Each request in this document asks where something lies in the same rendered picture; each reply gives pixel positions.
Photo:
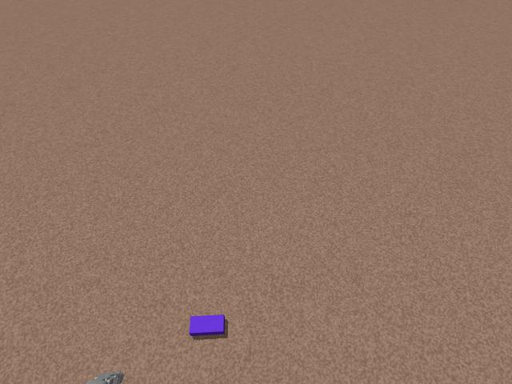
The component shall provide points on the small box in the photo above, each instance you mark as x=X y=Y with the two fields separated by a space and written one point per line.
x=207 y=325

